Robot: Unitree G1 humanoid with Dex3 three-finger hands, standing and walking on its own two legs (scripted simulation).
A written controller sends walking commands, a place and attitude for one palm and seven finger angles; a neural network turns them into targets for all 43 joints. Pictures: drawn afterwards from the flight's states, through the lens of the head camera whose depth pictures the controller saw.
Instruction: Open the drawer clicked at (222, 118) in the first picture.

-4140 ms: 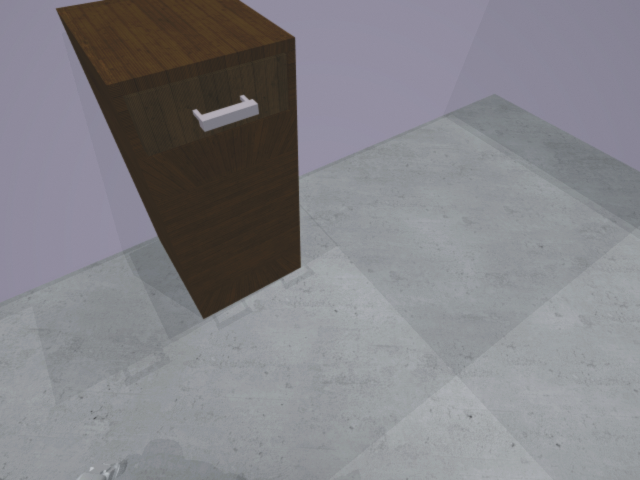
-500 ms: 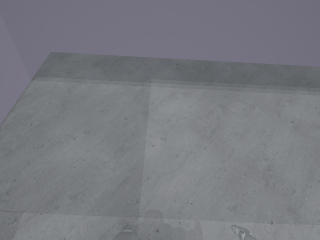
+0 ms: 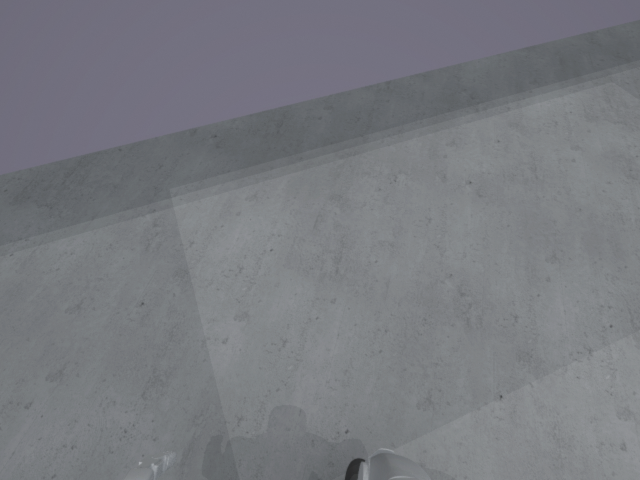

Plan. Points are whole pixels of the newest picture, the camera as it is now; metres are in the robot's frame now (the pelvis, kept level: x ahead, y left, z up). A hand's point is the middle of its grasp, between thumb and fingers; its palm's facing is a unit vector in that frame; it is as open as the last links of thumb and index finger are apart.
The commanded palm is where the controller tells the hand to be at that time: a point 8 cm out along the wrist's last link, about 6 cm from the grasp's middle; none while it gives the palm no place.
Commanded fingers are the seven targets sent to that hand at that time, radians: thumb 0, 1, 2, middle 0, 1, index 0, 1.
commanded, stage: turn to face it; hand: left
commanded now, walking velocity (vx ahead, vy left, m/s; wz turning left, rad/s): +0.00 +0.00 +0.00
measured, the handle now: out of the picture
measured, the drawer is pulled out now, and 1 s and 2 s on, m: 0.00 0.00 0.00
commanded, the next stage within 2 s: none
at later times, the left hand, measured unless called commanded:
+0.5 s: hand out of the picture +0.12 +0.20 -0.17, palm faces +0.20 -0.97 -0.12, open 7.4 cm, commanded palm none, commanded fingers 0.00 0.90 0.90 -0.20 -0.30 -0.20 -0.30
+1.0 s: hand out of the picture +0.08 +0.21 -0.13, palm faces +0.42 -0.87 -0.27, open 7.4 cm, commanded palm none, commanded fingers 0.00 0.90 0.90 -0.20 -0.30 -0.20 -0.30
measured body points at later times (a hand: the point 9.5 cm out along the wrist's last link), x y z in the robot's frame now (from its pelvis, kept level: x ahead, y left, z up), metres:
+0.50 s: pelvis +0.05 +0.02 +0.01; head +0.07 +0.05 +0.45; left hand +0.11 +0.25 -0.15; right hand +0.10 -0.21 -0.13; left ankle +0.04 +0.11 -0.72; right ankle +0.09 -0.08 -0.71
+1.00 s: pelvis +0.05 -0.03 +0.02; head +0.08 -0.03 +0.46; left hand +0.06 +0.26 -0.11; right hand +0.19 -0.25 -0.13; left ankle +0.04 +0.11 -0.71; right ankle +0.09 -0.15 -0.72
